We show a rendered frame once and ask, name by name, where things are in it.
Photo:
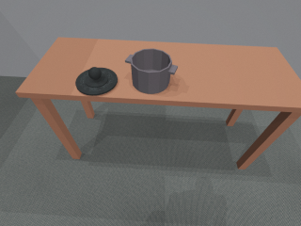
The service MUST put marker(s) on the pot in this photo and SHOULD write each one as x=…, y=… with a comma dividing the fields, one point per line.
x=151, y=70

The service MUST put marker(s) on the lid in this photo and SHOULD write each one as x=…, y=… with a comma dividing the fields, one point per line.
x=95, y=87

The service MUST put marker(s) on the table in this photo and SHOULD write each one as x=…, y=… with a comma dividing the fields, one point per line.
x=236, y=77

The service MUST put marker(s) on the knob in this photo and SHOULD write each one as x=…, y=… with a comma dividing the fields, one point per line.
x=94, y=73

